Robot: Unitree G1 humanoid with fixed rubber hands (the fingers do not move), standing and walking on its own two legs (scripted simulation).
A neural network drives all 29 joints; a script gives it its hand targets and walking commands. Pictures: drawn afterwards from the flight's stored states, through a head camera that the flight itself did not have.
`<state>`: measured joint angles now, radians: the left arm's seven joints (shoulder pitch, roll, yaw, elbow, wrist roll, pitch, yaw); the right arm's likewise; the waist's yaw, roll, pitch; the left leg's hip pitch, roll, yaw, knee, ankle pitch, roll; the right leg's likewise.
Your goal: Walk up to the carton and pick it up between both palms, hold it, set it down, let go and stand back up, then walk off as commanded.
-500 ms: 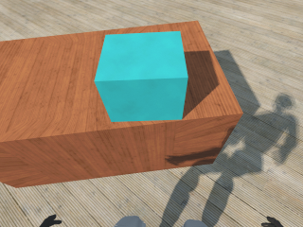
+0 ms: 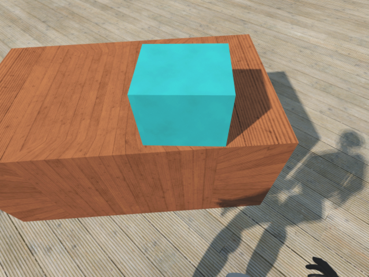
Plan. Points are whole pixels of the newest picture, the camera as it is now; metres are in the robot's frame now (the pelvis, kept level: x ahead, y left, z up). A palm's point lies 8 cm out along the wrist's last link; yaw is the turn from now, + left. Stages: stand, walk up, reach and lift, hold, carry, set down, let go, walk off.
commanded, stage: walk off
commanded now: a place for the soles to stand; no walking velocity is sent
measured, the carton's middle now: (184, 95) +0.67 +0.01 -0.06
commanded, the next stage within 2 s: stand in 0.30 s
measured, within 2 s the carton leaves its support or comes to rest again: neither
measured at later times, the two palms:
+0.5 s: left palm out of the picture +0.10 +0.29 -0.10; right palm out of the picture +0.07 -0.31 -0.10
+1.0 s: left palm out of the picture +0.14 +0.27 -0.09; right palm out of the picture +0.09 -0.33 -0.10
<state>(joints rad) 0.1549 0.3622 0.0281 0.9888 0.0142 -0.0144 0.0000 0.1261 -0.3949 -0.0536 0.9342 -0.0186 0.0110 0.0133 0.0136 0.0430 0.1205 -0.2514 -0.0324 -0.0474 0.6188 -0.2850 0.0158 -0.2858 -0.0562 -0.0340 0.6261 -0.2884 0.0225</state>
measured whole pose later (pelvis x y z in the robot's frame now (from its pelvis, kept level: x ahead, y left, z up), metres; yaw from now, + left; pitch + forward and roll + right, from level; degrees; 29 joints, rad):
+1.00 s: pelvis +0.03 -0.03 +0.02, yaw -3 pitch -2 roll +0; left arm 0.05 0.37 -0.01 1.13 0.01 -0.02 -0.01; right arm 0.06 -0.36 -0.02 1.15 -0.01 -0.01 0.01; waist 0.00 0.01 0.05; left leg -0.07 0.04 -0.01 0.32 -0.22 -0.04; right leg -0.13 0.01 0.00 0.34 -0.17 -0.01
